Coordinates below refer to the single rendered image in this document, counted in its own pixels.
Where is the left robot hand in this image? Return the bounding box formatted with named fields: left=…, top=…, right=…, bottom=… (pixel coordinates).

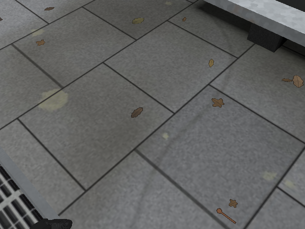
left=30, top=219, right=72, bottom=229

